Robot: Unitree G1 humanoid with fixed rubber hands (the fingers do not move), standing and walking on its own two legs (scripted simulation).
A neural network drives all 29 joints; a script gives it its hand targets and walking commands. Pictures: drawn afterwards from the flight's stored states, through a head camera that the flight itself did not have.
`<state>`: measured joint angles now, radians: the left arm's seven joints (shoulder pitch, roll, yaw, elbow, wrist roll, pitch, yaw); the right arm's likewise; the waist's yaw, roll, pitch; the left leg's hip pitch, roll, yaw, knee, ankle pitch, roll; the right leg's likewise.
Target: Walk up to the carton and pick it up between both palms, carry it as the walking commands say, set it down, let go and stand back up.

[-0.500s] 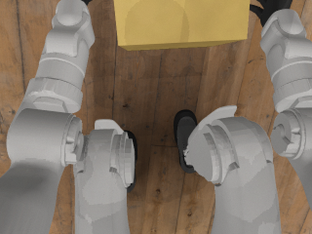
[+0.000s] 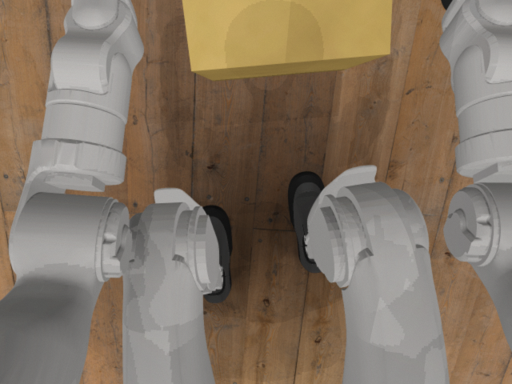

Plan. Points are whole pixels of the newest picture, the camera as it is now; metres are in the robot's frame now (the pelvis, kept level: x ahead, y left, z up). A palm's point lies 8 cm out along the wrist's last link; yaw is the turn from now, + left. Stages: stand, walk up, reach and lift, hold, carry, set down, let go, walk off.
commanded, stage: set down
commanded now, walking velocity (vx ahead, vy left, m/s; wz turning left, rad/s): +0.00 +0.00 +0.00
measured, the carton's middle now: out of the picture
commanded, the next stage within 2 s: let go in 1.06 s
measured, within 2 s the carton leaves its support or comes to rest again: neither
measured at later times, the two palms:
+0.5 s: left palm out of the picture +0.56 +0.11 -0.01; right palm out of the picture +0.51 -0.28 -0.01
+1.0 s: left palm out of the picture +0.56 +0.11 +0.13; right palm out of the picture +0.50 -0.29 +0.14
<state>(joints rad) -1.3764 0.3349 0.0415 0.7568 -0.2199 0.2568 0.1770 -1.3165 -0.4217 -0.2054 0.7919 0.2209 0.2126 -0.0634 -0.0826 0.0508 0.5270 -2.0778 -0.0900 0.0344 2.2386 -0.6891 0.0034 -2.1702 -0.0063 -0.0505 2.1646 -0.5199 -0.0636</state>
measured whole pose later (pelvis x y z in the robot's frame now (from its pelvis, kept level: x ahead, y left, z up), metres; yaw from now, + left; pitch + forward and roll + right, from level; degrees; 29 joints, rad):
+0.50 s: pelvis -0.01 +0.00 +0.12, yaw +0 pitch +29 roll +4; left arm -1.34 0.38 0.16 0.60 -0.18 0.45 0.15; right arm -1.28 -0.45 -0.18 0.52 0.26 0.46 -0.07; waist -0.10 0.00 0.53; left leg -1.73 -0.09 0.04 1.81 -0.59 0.00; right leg -1.83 0.05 0.02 1.78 -0.45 -0.03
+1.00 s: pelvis +0.00 +0.00 +0.25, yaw -2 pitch +27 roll +4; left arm -1.27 0.39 0.17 0.58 -0.17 0.47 0.10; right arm -1.22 -0.45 -0.20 0.50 0.23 0.47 -0.06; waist -0.10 0.00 0.52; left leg -1.32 -0.08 0.02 1.28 -0.42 0.00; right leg -1.41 0.06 0.06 1.26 -0.31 -0.03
